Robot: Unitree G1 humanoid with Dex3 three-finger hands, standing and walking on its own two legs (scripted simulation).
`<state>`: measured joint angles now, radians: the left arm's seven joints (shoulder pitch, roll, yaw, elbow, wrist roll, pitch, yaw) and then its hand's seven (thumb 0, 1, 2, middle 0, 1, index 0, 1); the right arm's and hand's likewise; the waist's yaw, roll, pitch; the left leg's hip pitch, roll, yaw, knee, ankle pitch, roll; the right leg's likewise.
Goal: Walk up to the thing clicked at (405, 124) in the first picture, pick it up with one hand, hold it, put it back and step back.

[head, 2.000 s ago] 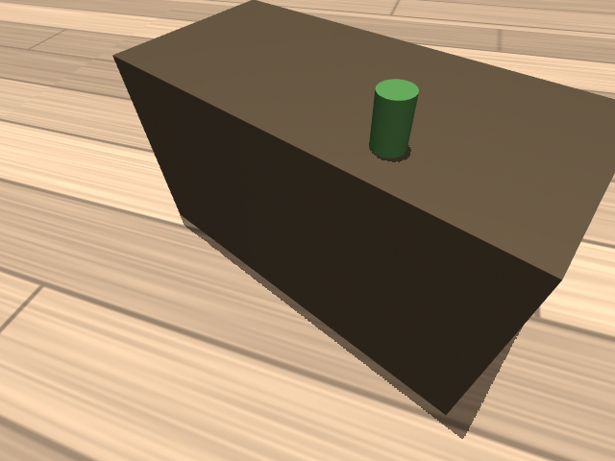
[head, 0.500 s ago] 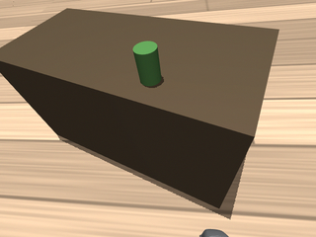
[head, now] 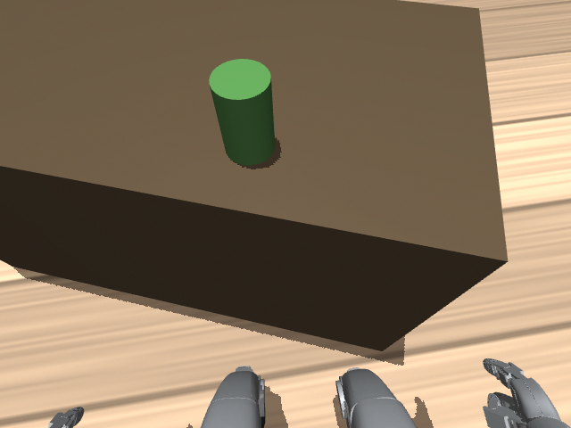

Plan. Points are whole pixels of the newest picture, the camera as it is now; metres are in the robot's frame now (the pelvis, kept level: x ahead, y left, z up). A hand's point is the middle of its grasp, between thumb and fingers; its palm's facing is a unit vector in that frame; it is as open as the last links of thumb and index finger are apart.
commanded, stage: walk up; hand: left
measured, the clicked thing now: (245, 115) +0.52 +0.10 +0.08
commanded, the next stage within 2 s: none
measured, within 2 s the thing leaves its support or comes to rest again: neither
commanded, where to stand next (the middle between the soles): +0.05 -0.02 m, yaw -12 degrees
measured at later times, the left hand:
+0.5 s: hand (135, 426) +0.12 +0.25 -0.12, palm faces -0.24 -0.87 -0.44, open 7.4 cm
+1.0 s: hand out of the picture +0.09 +0.22 -0.12, palm faces -0.22 -0.90 -0.36, open 7.4 cm
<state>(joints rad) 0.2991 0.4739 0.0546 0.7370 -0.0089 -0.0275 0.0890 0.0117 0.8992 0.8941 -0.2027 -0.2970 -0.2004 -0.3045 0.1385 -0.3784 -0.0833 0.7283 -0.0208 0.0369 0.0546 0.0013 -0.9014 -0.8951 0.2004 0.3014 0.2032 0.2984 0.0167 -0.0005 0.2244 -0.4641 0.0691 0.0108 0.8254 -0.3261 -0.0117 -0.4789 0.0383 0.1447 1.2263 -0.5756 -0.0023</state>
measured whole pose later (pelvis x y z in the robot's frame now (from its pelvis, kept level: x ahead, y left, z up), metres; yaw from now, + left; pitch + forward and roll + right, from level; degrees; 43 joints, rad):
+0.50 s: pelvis -0.03 +0.00 +0.01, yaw -13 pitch -2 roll +1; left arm 0.26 0.40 0.06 0.75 0.03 0.01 -0.02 0.01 0.90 0.89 -0.20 -0.30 -0.20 -0.30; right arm 0.24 -0.45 -0.05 0.82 0.00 0.02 -0.02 0.00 -0.90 -0.90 0.20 0.30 0.20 0.30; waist 0.00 0.02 0.13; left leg -0.51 0.07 0.03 1.08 -0.52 0.01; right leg -0.38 0.05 0.02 0.82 -0.40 -0.06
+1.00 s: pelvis -0.04 -0.01 +0.02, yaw -14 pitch -3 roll +1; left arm 0.22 0.36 0.03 0.96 0.02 -0.02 -0.02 0.01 0.90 0.89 -0.20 -0.30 -0.20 -0.30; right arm 0.22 -0.40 -0.01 0.95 -0.02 -0.02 0.01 0.00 -0.90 -0.89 0.20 0.30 0.21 0.30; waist 0.01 0.00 0.04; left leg -0.26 0.04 0.00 0.65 -0.35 0.00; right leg -0.31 0.02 0.01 0.68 -0.31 -0.03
